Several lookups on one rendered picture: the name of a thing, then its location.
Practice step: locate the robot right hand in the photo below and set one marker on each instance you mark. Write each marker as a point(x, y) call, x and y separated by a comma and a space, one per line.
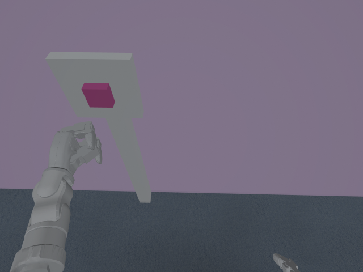
point(287, 265)

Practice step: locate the robot left hand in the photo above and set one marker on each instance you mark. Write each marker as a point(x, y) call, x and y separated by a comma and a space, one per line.
point(66, 152)

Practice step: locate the robot left forearm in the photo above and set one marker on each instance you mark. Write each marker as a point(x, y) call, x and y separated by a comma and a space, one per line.
point(44, 241)

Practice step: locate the panel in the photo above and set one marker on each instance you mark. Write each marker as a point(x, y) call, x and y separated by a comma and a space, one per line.
point(73, 69)

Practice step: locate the button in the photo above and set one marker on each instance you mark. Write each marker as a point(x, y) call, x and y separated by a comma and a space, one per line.
point(98, 95)

